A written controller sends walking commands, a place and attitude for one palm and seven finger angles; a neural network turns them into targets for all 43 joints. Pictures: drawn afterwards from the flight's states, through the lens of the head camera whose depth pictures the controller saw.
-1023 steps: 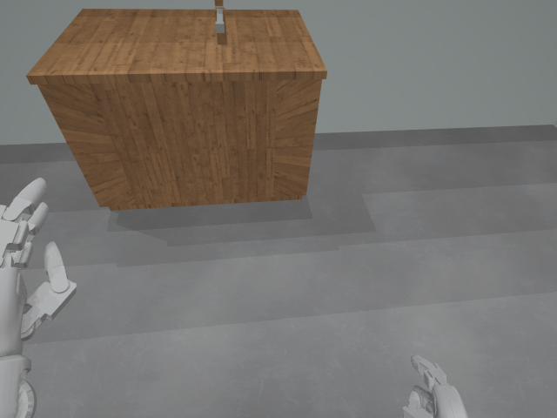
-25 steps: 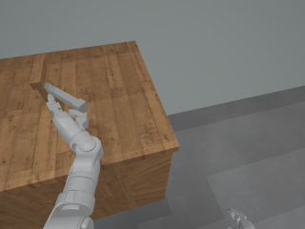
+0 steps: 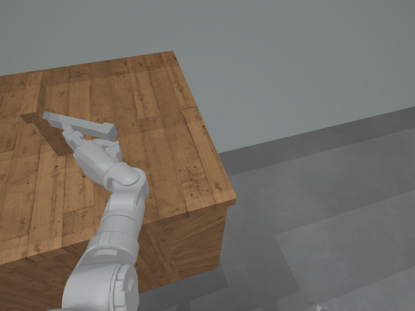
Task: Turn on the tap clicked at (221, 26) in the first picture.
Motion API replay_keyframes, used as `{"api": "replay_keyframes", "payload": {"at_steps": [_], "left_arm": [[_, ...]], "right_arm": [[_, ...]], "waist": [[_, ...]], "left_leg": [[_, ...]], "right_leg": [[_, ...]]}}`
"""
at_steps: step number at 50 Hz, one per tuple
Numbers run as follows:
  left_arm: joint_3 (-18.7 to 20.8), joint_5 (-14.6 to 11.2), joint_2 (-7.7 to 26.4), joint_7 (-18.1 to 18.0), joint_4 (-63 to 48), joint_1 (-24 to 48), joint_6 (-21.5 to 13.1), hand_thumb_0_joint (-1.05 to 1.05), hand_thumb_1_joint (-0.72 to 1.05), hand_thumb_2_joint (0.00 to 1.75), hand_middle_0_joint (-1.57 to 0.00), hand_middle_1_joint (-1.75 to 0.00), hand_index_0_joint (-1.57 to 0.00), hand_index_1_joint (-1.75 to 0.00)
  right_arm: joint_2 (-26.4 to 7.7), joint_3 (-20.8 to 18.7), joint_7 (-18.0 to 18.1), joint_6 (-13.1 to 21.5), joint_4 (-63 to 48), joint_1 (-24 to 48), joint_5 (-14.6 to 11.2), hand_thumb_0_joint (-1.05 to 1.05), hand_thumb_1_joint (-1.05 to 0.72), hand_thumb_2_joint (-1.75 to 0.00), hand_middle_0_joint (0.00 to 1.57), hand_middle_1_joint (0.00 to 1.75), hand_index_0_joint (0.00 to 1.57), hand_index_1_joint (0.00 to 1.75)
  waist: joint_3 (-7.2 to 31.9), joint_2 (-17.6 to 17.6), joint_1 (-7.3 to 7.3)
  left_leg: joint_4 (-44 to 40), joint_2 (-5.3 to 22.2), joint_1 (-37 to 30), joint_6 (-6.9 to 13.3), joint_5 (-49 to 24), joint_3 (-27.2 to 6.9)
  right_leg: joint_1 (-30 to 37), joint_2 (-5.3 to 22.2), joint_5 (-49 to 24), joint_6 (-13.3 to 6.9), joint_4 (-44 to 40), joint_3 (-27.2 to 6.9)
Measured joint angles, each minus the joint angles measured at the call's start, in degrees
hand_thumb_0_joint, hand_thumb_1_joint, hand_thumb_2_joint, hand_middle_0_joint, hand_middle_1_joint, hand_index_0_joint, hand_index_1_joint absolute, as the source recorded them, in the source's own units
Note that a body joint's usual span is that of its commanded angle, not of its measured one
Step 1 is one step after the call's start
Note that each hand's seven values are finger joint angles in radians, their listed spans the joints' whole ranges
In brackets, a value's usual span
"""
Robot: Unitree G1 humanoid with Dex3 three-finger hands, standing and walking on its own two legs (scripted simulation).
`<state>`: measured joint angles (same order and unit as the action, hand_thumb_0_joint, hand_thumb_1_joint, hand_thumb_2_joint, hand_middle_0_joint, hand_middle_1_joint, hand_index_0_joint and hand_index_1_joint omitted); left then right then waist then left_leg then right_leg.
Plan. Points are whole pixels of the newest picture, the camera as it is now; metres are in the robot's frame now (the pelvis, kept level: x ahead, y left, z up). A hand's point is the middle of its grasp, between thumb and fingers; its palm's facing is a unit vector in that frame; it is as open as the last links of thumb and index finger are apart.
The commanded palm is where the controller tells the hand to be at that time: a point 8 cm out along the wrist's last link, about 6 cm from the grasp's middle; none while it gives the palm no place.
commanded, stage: push the lever round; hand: left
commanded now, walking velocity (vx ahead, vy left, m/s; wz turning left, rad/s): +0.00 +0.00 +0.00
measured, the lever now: (107, 132) +0.45 +0.22 +0.09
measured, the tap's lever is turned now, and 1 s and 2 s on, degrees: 57 86 86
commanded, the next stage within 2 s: lift the hand up off the lever in 0.74 s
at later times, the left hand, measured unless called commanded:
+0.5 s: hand (126, 136) +0.45 +0.19 +0.07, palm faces +0.83 -0.55 -0.12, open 8.1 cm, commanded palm +0.40 +0.21 +0.08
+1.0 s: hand (130, 129) +0.47 +0.18 +0.07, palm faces +0.84 -0.54 -0.12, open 8.3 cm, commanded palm +0.42 +0.21 +0.09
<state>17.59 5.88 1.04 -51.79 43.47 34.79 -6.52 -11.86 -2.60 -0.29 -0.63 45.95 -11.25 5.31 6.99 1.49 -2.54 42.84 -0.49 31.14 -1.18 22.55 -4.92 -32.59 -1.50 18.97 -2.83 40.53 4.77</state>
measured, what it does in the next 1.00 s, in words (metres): stands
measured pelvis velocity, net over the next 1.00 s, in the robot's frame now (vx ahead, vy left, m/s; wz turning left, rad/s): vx -0.01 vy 0.00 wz -0.02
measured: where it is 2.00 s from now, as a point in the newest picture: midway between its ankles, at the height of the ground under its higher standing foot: outside the picture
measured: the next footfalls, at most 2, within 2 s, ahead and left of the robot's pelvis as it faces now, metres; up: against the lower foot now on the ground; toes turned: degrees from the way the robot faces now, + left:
none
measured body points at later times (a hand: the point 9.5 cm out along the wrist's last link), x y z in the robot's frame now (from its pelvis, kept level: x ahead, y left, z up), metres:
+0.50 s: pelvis -0.01 -0.01 -0.01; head +0.05 -0.01 +0.44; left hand +0.40 +0.21 +0.08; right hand +0.06 -0.26 -0.14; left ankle -0.02 +0.13 -0.71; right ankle +0.01 -0.09 -0.71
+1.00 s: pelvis -0.01 +0.00 -0.01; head +0.06 +0.00 +0.44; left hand +0.43 +0.20 +0.08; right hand +0.02 -0.26 -0.14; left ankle -0.02 +0.13 -0.71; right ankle +0.01 -0.09 -0.71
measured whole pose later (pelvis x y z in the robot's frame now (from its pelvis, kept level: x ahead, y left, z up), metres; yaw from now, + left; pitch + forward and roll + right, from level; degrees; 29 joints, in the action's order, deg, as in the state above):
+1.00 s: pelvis -0.01 +0.00 -0.01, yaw -1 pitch +16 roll -1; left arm 28.4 10.9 7.8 -57.5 61.7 50.6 -11.0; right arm -12.1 -2.4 -2.5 1.4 46.7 -16.5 7.3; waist 8.4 1.2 -8.2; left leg 45.7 0.3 39.0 -1.4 22.5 -3.9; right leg -40.9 -2.3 18.2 -3.2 43.2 4.0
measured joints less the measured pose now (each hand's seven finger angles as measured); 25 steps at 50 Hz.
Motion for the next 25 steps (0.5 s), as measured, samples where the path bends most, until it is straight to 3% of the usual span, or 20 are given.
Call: {"api": "replay_keyframes", "payload": {"at_steps": [9,25], "left_arm": [[2.5,1.5,0.1,-2.5,5.0,4.6,-0.8,0.01,0.92,0.92,-0.15,-0.15,-0.11,-0.13],[6.4,2.9,2.9,-3.2,11.2,9.3,-2.9,0.02,0.90,0.90,-0.15,-0.15,-0.09,-0.13]], "right_arm": [[0.3,0.0,-1.0,0.6,0.7,-0.8,0.9,0.00,-0.91,-0.90,0.20,0.30,0.21,0.30],[-0.1,-0.2,-1.8,1.4,0.8,-3.0,1.4,0.00,-0.91,-0.90,0.20,0.30,0.21,0.30]], "waist": [[0.8,0.0,-0.67],[1.3,-0.1,-2.71]], "left_leg": [[1.0,0.0,2.2,-0.1,0.2,0.0],[1.9,0.4,4.6,-0.4,0.1,0.3]], "right_leg": [[-2.3,0.0,0.4,-0.2,1.3,0.0],[-4.9,-0.4,0.1,-0.5,2.2,-0.1]]}}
